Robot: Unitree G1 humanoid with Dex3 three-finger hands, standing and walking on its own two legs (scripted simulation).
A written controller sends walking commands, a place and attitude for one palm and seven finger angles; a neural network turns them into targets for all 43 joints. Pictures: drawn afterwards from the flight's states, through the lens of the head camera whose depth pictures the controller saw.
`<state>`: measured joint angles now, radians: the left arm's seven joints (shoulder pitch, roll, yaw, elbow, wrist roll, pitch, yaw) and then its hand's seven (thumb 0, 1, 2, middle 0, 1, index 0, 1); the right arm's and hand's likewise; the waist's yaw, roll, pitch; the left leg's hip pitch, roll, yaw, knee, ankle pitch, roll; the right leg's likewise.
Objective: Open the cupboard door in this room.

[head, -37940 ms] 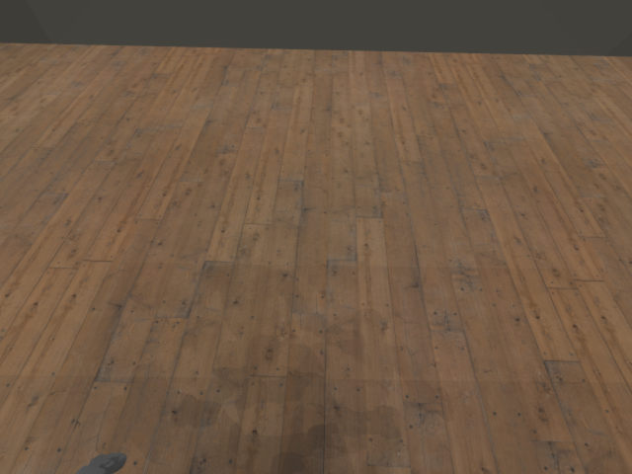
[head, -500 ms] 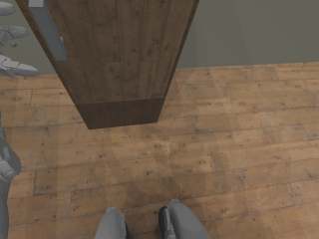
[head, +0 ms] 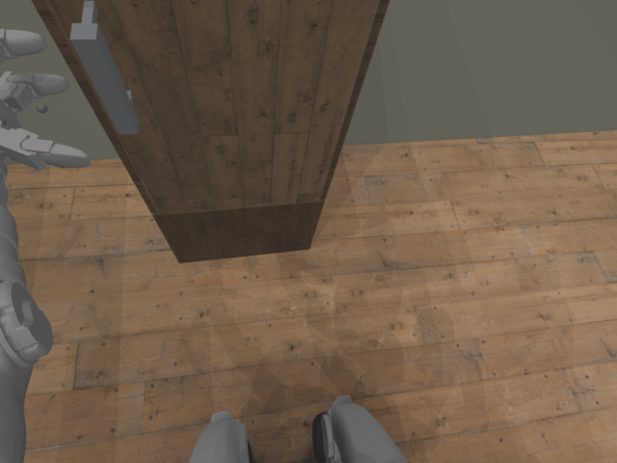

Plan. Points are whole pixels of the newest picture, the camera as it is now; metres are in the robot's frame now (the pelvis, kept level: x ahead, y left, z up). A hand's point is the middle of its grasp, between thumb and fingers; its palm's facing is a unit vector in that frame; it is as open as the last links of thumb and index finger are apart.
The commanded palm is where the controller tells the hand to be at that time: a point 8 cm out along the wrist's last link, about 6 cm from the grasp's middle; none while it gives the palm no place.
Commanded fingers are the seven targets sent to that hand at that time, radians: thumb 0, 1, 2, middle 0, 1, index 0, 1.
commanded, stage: move the hooked fingers beside the handle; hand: left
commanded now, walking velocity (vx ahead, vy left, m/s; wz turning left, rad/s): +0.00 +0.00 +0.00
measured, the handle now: (110, 73) +0.58 +0.19 +0.08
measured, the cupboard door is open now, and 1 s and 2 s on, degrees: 0 0 0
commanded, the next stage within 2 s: slide the fingers in behind the handle in 0.12 s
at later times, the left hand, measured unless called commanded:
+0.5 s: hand (68, 103) +0.53 +0.23 +0.09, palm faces +0.02 -1.00 +0.00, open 14.0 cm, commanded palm +0.51 +0.27 +0.08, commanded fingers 0.00 -0.50 0.30 -0.30 -1.20 -0.30 -1.20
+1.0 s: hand (97, 106) +0.53 +0.20 +0.09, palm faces +0.03 -1.00 -0.01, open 14.0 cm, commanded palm +0.51 +0.24 +0.08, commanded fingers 0.00 -0.50 0.30 -0.30 -1.20 -0.30 -1.20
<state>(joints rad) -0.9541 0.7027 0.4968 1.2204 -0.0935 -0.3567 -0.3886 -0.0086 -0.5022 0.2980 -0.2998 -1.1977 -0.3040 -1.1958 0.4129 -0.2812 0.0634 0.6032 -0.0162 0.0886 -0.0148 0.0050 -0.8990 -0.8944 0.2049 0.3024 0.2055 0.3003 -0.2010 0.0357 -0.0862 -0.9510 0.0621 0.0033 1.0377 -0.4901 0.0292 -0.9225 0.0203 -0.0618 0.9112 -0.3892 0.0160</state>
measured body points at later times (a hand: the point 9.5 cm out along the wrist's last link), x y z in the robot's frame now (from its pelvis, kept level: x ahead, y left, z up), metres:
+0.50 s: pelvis +0.00 +0.00 +0.00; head +0.15 +0.03 +0.42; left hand +0.52 +0.28 +0.09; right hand -0.02 -0.27 -0.10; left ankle -0.01 +0.09 -0.67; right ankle +0.02 -0.14 -0.67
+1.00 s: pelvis +0.00 -0.01 +0.00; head +0.14 +0.02 +0.43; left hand +0.52 +0.26 +0.09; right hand -0.01 -0.27 -0.11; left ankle -0.01 +0.09 -0.67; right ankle +0.02 -0.14 -0.67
